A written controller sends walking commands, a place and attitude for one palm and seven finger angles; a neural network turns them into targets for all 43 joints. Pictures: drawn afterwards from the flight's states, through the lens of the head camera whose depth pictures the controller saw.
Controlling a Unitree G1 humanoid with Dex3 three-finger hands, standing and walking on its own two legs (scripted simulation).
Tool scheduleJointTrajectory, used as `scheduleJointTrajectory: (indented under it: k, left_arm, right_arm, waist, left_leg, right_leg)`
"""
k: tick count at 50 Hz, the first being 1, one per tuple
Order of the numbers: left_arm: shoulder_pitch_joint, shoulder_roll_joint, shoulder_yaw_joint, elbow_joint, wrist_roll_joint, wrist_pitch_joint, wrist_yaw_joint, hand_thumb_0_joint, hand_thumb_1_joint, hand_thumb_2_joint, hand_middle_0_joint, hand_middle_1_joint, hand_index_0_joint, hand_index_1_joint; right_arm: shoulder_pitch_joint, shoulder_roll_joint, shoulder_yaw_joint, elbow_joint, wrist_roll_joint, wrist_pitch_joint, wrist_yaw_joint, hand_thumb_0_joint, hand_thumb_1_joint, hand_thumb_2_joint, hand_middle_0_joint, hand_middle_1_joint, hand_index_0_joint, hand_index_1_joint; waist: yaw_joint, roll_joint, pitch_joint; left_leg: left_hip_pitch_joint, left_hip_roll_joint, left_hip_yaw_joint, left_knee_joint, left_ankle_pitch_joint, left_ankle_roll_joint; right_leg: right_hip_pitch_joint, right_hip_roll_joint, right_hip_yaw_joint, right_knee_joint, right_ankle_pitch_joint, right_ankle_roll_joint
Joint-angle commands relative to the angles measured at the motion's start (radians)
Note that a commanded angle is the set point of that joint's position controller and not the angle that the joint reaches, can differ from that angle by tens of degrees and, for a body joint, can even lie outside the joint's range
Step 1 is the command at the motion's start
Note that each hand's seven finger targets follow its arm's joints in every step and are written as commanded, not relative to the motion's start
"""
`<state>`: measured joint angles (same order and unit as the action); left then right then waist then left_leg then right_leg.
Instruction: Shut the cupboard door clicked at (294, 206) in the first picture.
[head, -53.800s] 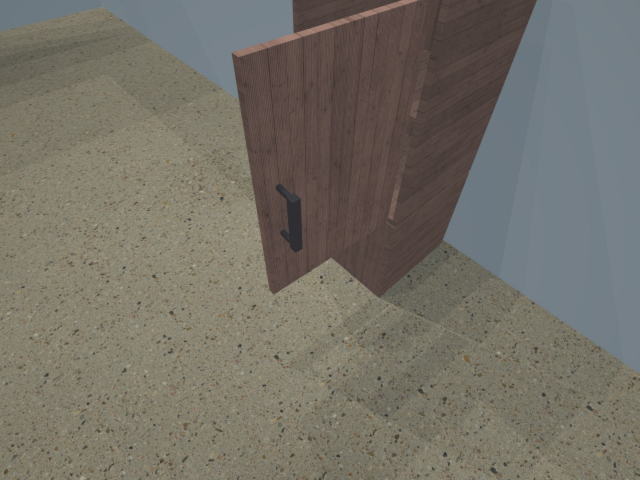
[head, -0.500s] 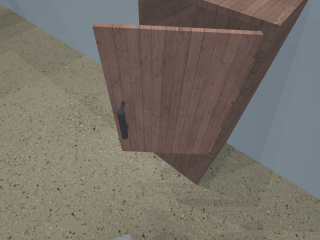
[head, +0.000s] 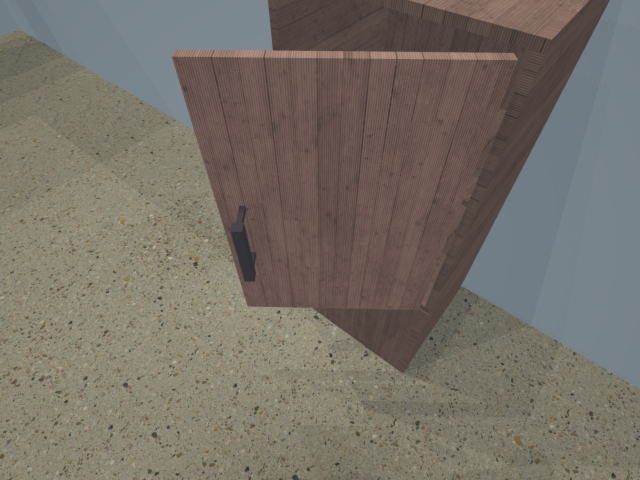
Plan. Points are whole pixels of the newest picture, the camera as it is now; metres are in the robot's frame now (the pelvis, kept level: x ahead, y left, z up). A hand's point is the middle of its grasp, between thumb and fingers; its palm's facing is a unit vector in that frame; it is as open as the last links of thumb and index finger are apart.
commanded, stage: come to a stop and stand still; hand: left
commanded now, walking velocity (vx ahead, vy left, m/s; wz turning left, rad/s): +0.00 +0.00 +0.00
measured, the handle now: (246, 245) +0.49 +0.16 -0.06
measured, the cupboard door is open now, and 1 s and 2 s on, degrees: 38 38 38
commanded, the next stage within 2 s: look again from close up in 0.82 s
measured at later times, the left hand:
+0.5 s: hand out of the picture +0.00 +0.27 -0.16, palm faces -0.01 -0.96 -0.27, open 7.3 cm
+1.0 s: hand out of the picture -0.10 +0.29 -0.16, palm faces +0.00 -0.97 -0.25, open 7.3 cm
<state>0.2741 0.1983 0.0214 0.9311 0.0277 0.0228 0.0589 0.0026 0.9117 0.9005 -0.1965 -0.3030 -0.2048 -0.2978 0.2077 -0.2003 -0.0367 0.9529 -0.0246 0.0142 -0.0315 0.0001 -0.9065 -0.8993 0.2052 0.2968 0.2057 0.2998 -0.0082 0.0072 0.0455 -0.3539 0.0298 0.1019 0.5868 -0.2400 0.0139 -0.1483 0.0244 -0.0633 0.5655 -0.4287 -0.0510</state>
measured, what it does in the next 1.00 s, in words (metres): shifts its weight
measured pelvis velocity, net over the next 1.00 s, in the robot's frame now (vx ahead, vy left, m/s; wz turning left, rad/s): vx -0.06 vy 0.08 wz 0.00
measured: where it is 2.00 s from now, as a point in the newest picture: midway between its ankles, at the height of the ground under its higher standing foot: outside the picture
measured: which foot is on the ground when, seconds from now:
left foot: down 0.00-1.00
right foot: down 0.00-1.00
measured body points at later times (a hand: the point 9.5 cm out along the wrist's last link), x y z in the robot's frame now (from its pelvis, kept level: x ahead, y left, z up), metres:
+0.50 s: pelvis -0.05 +0.05 +0.01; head -0.04 +0.08 +0.46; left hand +0.00 +0.32 -0.14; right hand +0.03 -0.21 -0.12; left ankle +0.04 +0.11 -0.73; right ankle -0.08 -0.08 -0.73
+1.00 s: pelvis -0.06 +0.08 +0.01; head -0.07 +0.10 +0.46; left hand -0.10 +0.34 -0.14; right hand +0.01 -0.20 -0.11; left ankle +0.04 +0.11 -0.72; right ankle -0.08 -0.08 -0.73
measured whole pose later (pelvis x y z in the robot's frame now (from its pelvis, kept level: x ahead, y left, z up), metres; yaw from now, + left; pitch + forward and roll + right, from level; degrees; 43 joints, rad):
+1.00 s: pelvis -0.06 +0.08 +0.01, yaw +0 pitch -1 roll -1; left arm 0.37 0.28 0.00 1.07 0.03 0.01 0.01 0.00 0.91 0.90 -0.20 -0.30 -0.20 -0.30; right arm 0.17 -0.28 -0.03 1.06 -0.01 0.01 0.00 0.00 -0.90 -0.90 0.21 0.30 0.21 0.30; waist 0.03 -0.02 0.01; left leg -0.29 -0.08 0.09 0.33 -0.07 0.09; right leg -0.14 -0.04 -0.02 0.42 -0.28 0.00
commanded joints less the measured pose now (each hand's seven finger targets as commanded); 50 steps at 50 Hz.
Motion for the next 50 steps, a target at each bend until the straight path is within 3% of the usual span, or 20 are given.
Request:
scheduleJointTrajectory:
  k: [1, 2, 3, 5, 6, 8, 10, 11, 14, 16, 20, 24, 29, 35, 39, 44, 46, 50]
  left_arm:
    - [0.11, 0.135, 0.035, -0.081, 0.003, -0.027, 0.003, 0.0, 0.9, 0.9, -0.2, -0.3, -0.2, -0.3]
    - [0.105, 0.141, 0.037, -0.091, 0.005, -0.027, 0.003, 0.0, 0.9, 0.9, -0.2, -0.3, -0.2, -0.3]
    - [0.092, 0.147, 0.036, -0.103, 0.007, -0.026, 0.002, 0.0, 0.9, 0.9, -0.2, -0.3, -0.2, -0.3]
    - [0.057, 0.163, 0.035, -0.128, 0.005, -0.031, 0.001, 0.0, 0.9, 0.9, -0.2, -0.3, -0.2, -0.3]
    - [0.043, 0.177, 0.036, -0.135, 0.001, -0.033, 0.0, 0.0, 0.9, 0.9, -0.2, -0.3, -0.2, -0.3]
    - [0.022, 0.181, 0.037, -0.146, -0.006, -0.029, -0.003, 0.0, 0.9, 0.9, -0.2, -0.3, -0.2, -0.3]
    - [0.049, 0.166, 0.032, -0.132, -0.005, -0.023, -0.007, 0.0, 0.9, 0.9, -0.2, -0.3, -0.2, -0.3]
    - [0.065, 0.169, 0.031, -0.119, -0.008, -0.023, -0.009, 0.0, 0.9, 0.9, -0.2, -0.3, -0.2, -0.3]
    - [0.059, 0.185, 0.033, -0.093, -0.006, -0.028, -0.019, 0.0, 0.9, 0.9, -0.2, -0.3, -0.2, -0.3]
    - [0.052, 0.186, 0.032, -0.086, -0.004, -0.03, -0.023, 0.0, 0.9, 0.9, -0.2, -0.3, -0.2, -0.3]
    - [0.054, 0.201, 0.035, -0.069, -0.001, -0.032, -0.031, 0.0, 0.9, 0.9, -0.2, -0.3, -0.2, -0.3]
    - [0.066, 0.216, 0.036, -0.037, 0.001, -0.028, -0.037, 0.0, 0.9, 0.9, -0.2, -0.3, -0.2, -0.3]
    - [0.1, 0.233, 0.036, 0.008, 0.005, -0.023, -0.04, 0.0, 0.9, 0.9, -0.2, -0.3, -0.2, -0.3]
    - [0.105, 0.248, 0.024, 0.042, 0.004, -0.032, -0.041, 0.0, 0.9, 0.9, -0.2, -0.3, -0.2, -0.3]
    - [0.113, 0.254, 0.019, 0.068, 0.003, -0.029, -0.04, 0.0, 0.9, 0.9, -0.2, -0.3, -0.2, -0.3]
    - [0.169, 0.239, 0.015, 0.106, 0.007, -0.019, -0.038, 0.0, 0.9, 0.9, -0.2, -0.3, -0.2, -0.3]
    - [0.183, 0.237, 0.012, 0.117, 0.006, -0.021, -0.038, 0.0, 0.9, 0.9, -0.2, -0.3, -0.2, -0.3]
    - [0.157, 0.235, 0.008, 0.119, 0.003, -0.029, -0.038, 0.0, 0.9, 0.9, -0.2, -0.3, -0.2, -0.3]
  right_arm:
    - [-0.01, -0.041, -0.018, -0.116, -0.003, -0.009, 0.002, 0.0, -0.9, -0.9, 0.2, 0.3, 0.2, 0.3]
    - [-0.02, -0.047, -0.023, -0.124, -0.001, -0.003, 0.002, 0.0, -0.9, -0.9, 0.2, 0.3, 0.2, 0.3]
    - [-0.022, -0.054, -0.027, -0.126, 0.0, 0.001, 0.002, 0.0, -0.9, -0.9, 0.2, 0.3, 0.2, 0.3]
    - [-0.002, -0.061, -0.024, -0.121, 0.001, -0.002, 0.008, 0.0, -0.9, -0.9, 0.2, 0.3, 0.2, 0.3]
    - [0.013, -0.071, -0.025, -0.115, 0.003, -0.006, 0.008, 0.0, -0.9, -0.9, 0.2, 0.3, 0.2, 0.3]
    - [0.042, -0.105, -0.029, -0.099, 0.005, -0.016, 0.009, 0.0, -0.9, -0.9, 0.2, 0.3, 0.2, 0.3]
    - [0.031, -0.139, -0.03, -0.088, 0.002, -0.027, 0.009, 0.0, -0.9, -0.9, 0.2, 0.3, 0.2, 0.3]
    - [0.01, -0.154, -0.029, -0.088, 0.003, -0.029, 0.009, 0.0, -0.9, -0.9, 0.2, 0.3, 0.2, 0.3]
    - [-0.015, -0.185, -0.033, -0.099, 0.001, -0.032, 0.01, 0.0, -0.9, -0.9, 0.2, 0.3, 0.2, 0.3]
    - [-0.014, -0.19, -0.033, -0.094, 0.001, -0.034, 0.012, 0.0, -0.9, -0.9, 0.2, 0.3, 0.2, 0.3]
    - [-0.024, -0.221, -0.039, -0.083, 0.001, -0.037, 0.016, 0.0, -0.9, -0.9, 0.2, 0.3, 0.2, 0.3]
    - [-0.048, -0.257, -0.045, -0.069, 0.002, -0.037, 0.018, 0.0, -0.9, -0.9, 0.2, 0.3, 0.2, 0.3]
    - [-0.061, -0.279, -0.048, -0.046, 0.004, -0.031, 0.021, 0.0, -0.9, -0.9, 0.2, 0.3, 0.2, 0.3]
    - [-0.056, -0.27, -0.038, -0.013, 0.011, -0.031, 0.023, 0.0, -0.9, -0.9, 0.2, 0.3, 0.2, 0.3]
    - [-0.063, -0.291, -0.039, 0.009, 0.012, -0.028, 0.024, 0.0, -0.9, -0.9, 0.2, 0.3, 0.2, 0.3]
    - [-0.068, -0.286, -0.039, 0.031, 0.013, -0.024, 0.023, 0.0, -0.9, -0.9, 0.2, 0.3, 0.2, 0.3]
    - [-0.069, -0.276, -0.036, 0.038, 0.015, -0.023, 0.022, 0.0, -0.9, -0.9, 0.2, 0.3, 0.2, 0.3]
    - [-0.051, -0.26, -0.034, 0.058, 0.018, -0.025, 0.02, 0.0, -0.9, -0.9, 0.2, 0.3, 0.2, 0.3]
  waist:
    - [0.033, -0.179, -0.019]
    - [0.03, -0.175, 0.002]
    - [0.025, -0.126, 0.014]
    - [0.009, -0.107, 0.005]
    - [-0.002, -0.108, -0.006]
    - [-0.012, -0.032, -0.004]
    - [0.011, 0.088, 0.016]
    - [0.023, 0.117, 0.021]
    - [0.023, 0.081, 0.015]
    - [0.02, 0.053, 0.001]
    - [0.022, 0.057, -0.05]
    - [0.026, 0.052, -0.036]
    - [0.033, 0.031, -0.015]
    - [0.018, -0.019, -0.031]
    - [0.016, 0.006, -0.015]
    - [0.034, 0.044, 0.008]
    - [0.038, 0.016, 0.003]
    - [0.022, -0.031, -0.016]
  left_leg:
    - [-0.068, -0.007, -0.055, 0.116, -0.08, 0.023]
    - [-0.086, -0.002, -0.066, 0.145, -0.117, 0.025]
    - [-0.079, 0.002, -0.068, 0.155, -0.121, 0.024]
    - [-0.046, -0.003, -0.057, 0.109, -0.072, 0.023]
    - [-0.002, -0.002, -0.059, 0.075, -0.01, 0.027]
    - [0.104, 0.032, -0.104, -0.004, 0.178, 0.044]
    - [0.102, 0.087, -0.186, -0.066, 0.243, 0.084]
    - [0.07, 0.105, -0.223, -0.102, 0.192, 0.097]
    - [0.027, 0.097, -0.251, -0.178, -0.046, 0.086]
    - [0.033, 0.092, -0.251, -0.203, -0.107, 0.081]
    - [0.064, 0.108, -0.284, -0.284, -0.207, 0.081]
    - [0.054, 0.116, -0.3, -0.352, -0.286, 0.069]
    - [0.051, 0.113, -0.292, -0.403, -0.326, 0.049]
    - [0.145, 0.094, -0.255, -0.366, -0.203, 0.038]
    - [0.147, 0.098, -0.263, -0.39, -0.243, 0.03]
    - [0.095, 0.102, -0.269, -0.443, -0.317, 0.021]
    - [0.101, 0.088, -0.252, -0.425, -0.265, 0.018]
    - [0.163, 0.075, -0.229, -0.377, -0.177, 0.016]
  right_leg:
    - [0.01, -0.232, 0.221, -0.087, 0.856, -0.003]
    - [-0.005, -0.24, 0.23, -0.095, 0.852, -0.02]
    - [-0.027, -0.244, 0.238, -0.102, 0.813, -0.044]
    - [-0.024, -0.222, 0.217, -0.088, 0.79, -0.067]
    - [-0.044, -0.205, 0.201, -0.08, 0.748, -0.061]
    - [-0.127, -0.148, 0.165, -0.071, 0.506, -0.031]
    - [-0.14, -0.085, 0.123, -0.07, 0.277, 0.004]
    - [-0.119, -0.073, 0.114, -0.087, 0.182, 0.012]
    - [-0.093, -0.072, 0.116, -0.124, 0.086, -0.005]
    - [-0.088, -0.079, 0.117, -0.142, 0.074, -0.009]
    - [-0.071, -0.072, 0.085, -0.132, 0.065, -0.005]
    - [-0.072, -0.073, 0.071, -0.138, 0.042, -0.004]
    - [-0.074, -0.078, 0.065, -0.157, 0.015, -0.008]
    - [-0.118, -0.111, 0.111, -0.228, 0.022, -0.013]
    - [-0.136, -0.109, 0.106, -0.228, -0.008, -0.004]
    - [-0.102, -0.094, 0.077, -0.197, 0.008, 0.005]
    - [-0.088, -0.103, 0.086, -0.218, 0.021, 0.001]
    - [-0.12, -0.122, 0.12, -0.256, 0.014, 0.0]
